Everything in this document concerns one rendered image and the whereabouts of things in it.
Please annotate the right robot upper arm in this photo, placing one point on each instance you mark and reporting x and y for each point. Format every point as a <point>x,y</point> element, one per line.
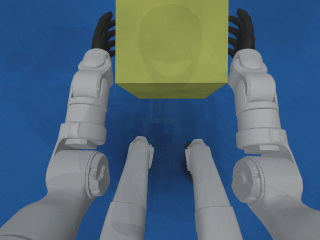
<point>272,188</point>

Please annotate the left robot upper arm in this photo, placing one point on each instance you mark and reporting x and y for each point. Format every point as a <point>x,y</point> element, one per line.
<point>74,179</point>

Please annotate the left robot hand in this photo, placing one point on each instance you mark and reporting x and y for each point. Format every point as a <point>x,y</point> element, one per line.
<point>101,36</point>

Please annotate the carton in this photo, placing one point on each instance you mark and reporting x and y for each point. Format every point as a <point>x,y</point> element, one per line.
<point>171,49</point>

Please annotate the right robot shin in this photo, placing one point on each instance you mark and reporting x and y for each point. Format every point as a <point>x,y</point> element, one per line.
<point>198,141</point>

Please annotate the robot left forearm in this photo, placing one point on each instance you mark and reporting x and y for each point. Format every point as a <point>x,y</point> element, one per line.
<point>84,126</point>

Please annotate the robot right forearm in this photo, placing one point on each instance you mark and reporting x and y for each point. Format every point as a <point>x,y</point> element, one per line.
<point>256,108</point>

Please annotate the right robot hand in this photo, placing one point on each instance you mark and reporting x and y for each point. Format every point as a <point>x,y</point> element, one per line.
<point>244,35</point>

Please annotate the robot shin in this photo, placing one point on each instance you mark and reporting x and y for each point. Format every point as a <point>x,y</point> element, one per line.
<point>139,138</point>
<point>198,141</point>

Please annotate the left robot shin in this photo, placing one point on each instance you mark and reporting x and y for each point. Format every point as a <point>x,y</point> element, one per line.
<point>139,138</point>

